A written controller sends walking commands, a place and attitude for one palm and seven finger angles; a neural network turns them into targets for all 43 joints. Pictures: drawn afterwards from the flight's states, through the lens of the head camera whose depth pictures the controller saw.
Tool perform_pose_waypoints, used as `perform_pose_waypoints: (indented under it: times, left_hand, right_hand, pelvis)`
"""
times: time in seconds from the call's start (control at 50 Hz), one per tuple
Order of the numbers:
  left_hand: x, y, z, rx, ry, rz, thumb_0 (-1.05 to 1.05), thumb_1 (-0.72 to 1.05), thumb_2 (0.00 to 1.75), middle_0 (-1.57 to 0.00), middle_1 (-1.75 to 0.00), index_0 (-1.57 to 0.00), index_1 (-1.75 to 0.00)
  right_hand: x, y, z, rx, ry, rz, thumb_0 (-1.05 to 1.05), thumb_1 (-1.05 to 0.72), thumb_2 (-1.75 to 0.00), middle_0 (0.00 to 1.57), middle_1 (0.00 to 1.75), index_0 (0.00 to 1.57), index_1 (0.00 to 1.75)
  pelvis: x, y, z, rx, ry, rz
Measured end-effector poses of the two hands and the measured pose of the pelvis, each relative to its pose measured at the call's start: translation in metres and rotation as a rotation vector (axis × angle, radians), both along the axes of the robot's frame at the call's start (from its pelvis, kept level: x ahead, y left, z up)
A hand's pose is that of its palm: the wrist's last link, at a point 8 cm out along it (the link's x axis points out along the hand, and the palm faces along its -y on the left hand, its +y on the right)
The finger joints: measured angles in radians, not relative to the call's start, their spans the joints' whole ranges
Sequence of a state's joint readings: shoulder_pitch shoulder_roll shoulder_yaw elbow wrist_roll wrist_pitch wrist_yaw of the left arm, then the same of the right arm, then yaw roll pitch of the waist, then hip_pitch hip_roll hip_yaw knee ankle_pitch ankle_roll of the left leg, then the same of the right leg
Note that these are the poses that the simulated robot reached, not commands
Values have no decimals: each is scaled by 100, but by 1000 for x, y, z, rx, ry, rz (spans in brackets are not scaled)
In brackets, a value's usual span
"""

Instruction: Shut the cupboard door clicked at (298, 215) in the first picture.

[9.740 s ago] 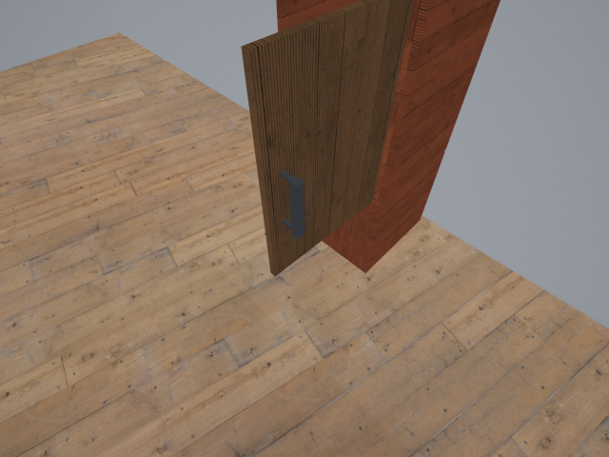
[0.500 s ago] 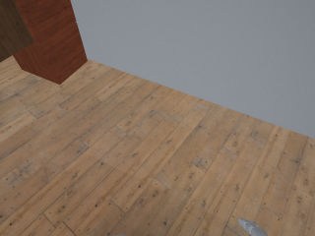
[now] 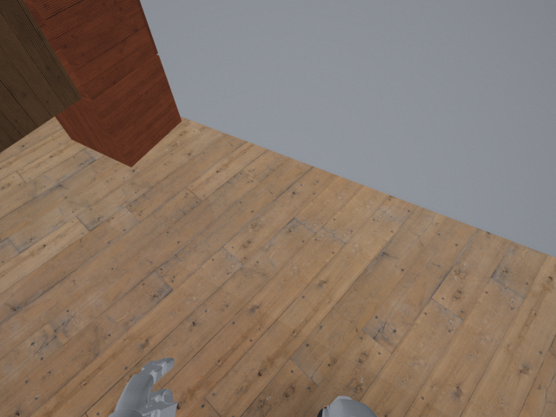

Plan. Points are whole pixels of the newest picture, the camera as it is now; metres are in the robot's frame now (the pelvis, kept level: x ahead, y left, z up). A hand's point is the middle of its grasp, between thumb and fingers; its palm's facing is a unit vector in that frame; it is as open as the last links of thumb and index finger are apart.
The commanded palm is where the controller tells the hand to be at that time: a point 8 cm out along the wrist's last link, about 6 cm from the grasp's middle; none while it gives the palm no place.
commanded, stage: walk to a spot facing it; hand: left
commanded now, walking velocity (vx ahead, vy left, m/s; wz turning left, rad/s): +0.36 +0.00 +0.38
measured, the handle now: out of the picture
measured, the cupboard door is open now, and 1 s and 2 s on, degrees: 88 88 88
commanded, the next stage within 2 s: turn to face it in 1.36 s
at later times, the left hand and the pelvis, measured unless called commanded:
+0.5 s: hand out of the picture +0.07 +0.14 -0.16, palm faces +0.31 -0.94 -0.15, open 7.3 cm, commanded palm none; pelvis +0.21 +0.02 +0.00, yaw +13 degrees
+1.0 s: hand (164, 215) +0.53 +0.27 -0.14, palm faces +0.21 -0.95 -0.25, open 7.3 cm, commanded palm none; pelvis +0.44 +0.04 +0.00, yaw +16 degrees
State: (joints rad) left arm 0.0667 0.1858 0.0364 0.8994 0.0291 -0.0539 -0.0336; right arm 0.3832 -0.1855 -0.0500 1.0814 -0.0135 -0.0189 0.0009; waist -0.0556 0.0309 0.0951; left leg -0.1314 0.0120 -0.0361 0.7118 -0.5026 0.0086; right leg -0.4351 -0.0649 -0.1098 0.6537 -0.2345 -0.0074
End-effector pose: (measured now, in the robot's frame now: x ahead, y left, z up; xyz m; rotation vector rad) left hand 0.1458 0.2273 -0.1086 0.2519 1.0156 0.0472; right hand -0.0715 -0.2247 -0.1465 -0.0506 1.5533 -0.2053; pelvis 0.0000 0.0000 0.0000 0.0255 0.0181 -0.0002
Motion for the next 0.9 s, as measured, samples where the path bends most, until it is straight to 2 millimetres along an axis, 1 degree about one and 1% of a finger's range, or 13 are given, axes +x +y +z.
perform_pose_waypoints:
  times: [0.08, 0.12, 0.16, 0.24, 0.32, 0.4, 0.46, 0.52, 0.56, 0.6, 0.64, 0.78, 0.9]
  left_hand:
    - [-4, -16, 6, -11, 23, 84, 0, 91, 90, -21, -30, -20, -30]
    - [-16, -21, 7, -18, 68, 140, 0, 91, 90, -21, -30, -20, -30]
    - [-24, -14, 11, 4, 77, 225, -2, 95, 90, -21, -30, -21, -30]
    - [-46, -10, 10, 21, 177, 293, -3, 96, 90, -21, -30, -20, -30]
    - [-71, -18, 3, -10, 307, 360, -2, 94, 90, -20, -30, -20, -30]
    - [-90, -32, -5, -67, 436, 432, -1, 93, 90, -20, -30, -20, -30]
    - [-96, -39, -13, -117, 529, 483, 0, 92, 90, -20, -30, -20, -30]
    - [-89, -36, -23, -167, 610, 511, 0, 91, 90, -20, -30, -20, -30]
    - [-71, -26, -29, -181, 623, 511, 0, 91, 90, -21, -30, -20, -30]
    - [-37, -9, -31, -170, 575, 507, 1, 91, 90, -21, -30, -20, -30]
    - [6, 10, -31, -153, 492, 497, 1, 91, 90, -21, -30, -20, -30]
    - [158, 69, -12, -71, 235, 428, 1, 94, 90, -20, -30, -20, -30]
    - [277, 92, 0, -10, 125, 342, 1, 93, 90, -20, -30, -20, -30]
  right_hand:
    - [61, -26, 6, -10, -31, 67, 1, -91, -90, 20, 30, 20, 30]
    - [103, -36, 12, -21, -82, 103, 1, -91, -90, 20, 30, 20, 30]
    - [146, -42, 17, -27, -139, 142, 1, -91, -90, 20, 30, 20, 30]
    - [234, -41, 27, -27, -252, 213, 1, -91, -90, 19, 30, 20, 30]
    - [317, -23, 33, -10, -347, 290, 0, -91, -90, 19, 30, 20, 30]
    - [395, 11, 34, 18, -412, 386, 0, -91, -90, 19, 30, 20, 30]
    - [447, 43, 33, 32, -450, 453, 0, -91, -90, 19, 30, 20, 30]
    - [488, 71, 24, 28, -502, 482, 0, -91, -90, 20, 30, 20, 30]
    - [499, 81, 22, 17, -508, 469, 0, -91, -90, 20, 30, 20, 30]
    - [496, 84, 23, 7, -465, 458, 0, -91, -90, 20, 30, 20, 30]
    - [488, 83, 25, -6, -397, 448, 0, -91, -90, 20, 30, 20, 30]
    - [473, 49, 35, -84, -221, 371, -2, -95, -90, 20, 30, 21, 30]
    - [468, 36, 28, -62, -73, 304, 0, -93, -90, 20, 30, 20, 30]
  pelvis:
    - [28, -14, 11, 1, -20, 52]
    - [44, -19, 17, 1, -20, 74]
    - [60, -23, 22, 0, -17, 97]
    - [92, -27, 26, -2, -12, 138]
    - [126, -22, 25, -7, -12, 171]
    - [161, -9, 20, -10, -15, 199]
    - [191, 6, 13, -4, -15, 219]
    - [223, 29, -2, -22, -15, 227]
    - [238, 39, -4, -18, -23, 242]
    - [253, 45, 0, -10, -28, 248]
    - [268, 49, 7, -11, -29, 258]
    - [326, 60, 22, -11, -23, 264]
    - [388, 54, 19, 1, -9, 260]
